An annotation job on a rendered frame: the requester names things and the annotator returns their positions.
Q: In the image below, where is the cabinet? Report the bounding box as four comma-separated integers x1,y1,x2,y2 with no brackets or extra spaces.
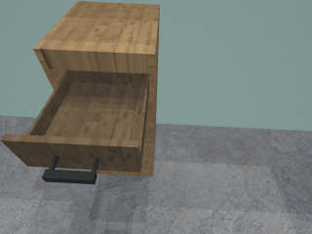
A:
33,1,160,177

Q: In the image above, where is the drawer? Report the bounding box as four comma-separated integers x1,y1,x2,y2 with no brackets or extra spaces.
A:
1,69,149,173

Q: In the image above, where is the handle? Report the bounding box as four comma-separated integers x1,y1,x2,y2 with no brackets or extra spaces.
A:
42,156,99,184

